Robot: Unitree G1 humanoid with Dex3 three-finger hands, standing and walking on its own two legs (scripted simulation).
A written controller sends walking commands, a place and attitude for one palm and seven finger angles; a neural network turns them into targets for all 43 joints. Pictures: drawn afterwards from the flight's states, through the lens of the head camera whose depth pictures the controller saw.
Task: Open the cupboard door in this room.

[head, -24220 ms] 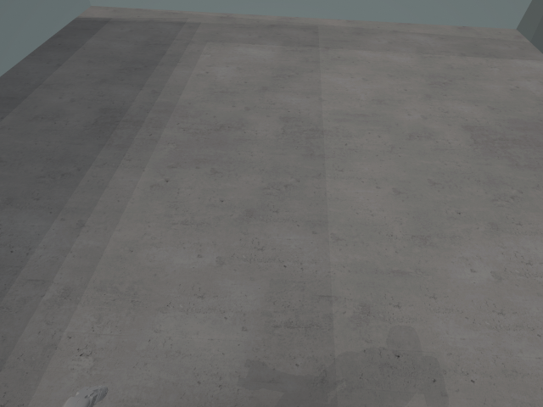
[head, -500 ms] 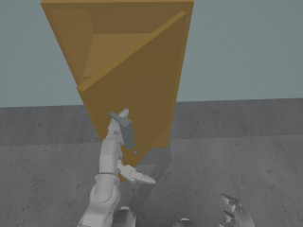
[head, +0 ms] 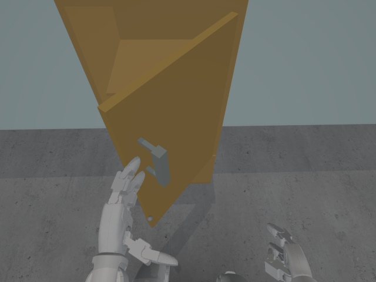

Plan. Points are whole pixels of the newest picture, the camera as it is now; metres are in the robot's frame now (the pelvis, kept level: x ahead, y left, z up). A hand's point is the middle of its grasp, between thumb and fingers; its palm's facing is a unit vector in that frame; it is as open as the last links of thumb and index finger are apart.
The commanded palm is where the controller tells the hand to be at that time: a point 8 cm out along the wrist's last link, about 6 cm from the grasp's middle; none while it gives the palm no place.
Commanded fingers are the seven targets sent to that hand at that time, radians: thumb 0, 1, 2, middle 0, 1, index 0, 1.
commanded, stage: slide the hand sideways off the handle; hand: left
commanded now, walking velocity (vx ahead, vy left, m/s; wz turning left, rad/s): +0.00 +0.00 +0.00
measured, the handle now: (154, 163) +0.34 +0.10 +0.06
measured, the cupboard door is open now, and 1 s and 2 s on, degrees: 51 51 51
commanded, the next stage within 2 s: draw the hand back to the body in 0.36 s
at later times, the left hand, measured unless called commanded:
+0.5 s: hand (132, 240) +0.19 +0.11 +0.05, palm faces +0.06 -1.00 -0.02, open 16.3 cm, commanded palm +0.16 +0.17 +0.06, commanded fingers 0.00 -0.50 0.30 -0.15 -0.30 -0.15 -0.30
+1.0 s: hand (87, 227) +0.19 +0.16 +0.13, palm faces +0.08 -0.99 -0.10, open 16.1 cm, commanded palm +0.16 +0.22 +0.15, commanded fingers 0.00 -0.22 0.42 -0.16 -0.30 -0.16 -0.30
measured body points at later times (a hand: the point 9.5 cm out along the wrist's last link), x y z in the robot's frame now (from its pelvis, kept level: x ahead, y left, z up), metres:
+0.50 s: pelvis +0.00 -0.02 -0.01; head +0.06 -0.03 +0.43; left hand +0.18 +0.17 +0.05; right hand +0.19 -0.25 -0.09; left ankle +0.04 +0.12 -0.65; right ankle -0.02 -0.12 -0.65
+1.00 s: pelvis +0.01 -0.01 +0.03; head +0.03 -0.02 +0.48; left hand +0.18 +0.22 +0.14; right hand +0.19 -0.24 -0.04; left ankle +0.04 +0.12 -0.65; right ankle -0.02 -0.12 -0.65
